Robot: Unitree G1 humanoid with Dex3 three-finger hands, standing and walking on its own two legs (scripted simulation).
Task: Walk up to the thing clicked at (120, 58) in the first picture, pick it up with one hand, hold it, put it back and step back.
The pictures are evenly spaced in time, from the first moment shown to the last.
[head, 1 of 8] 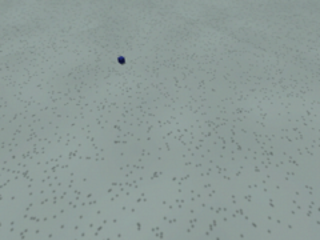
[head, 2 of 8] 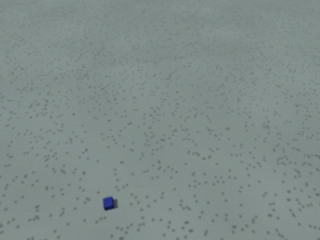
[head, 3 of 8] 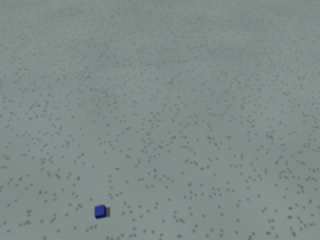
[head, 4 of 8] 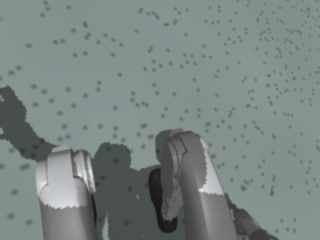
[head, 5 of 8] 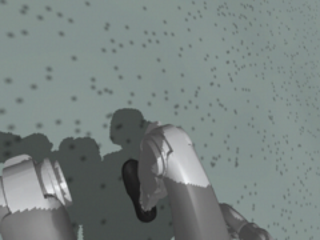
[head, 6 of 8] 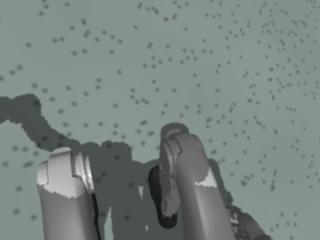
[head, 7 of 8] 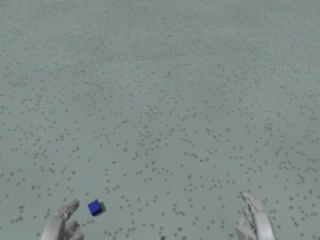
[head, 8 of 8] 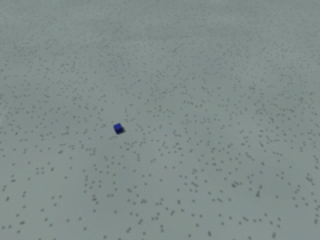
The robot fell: no
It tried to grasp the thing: yes
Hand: left
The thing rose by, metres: 0.66
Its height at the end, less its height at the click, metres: +0.00
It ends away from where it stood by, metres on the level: 0.01
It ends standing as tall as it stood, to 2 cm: yes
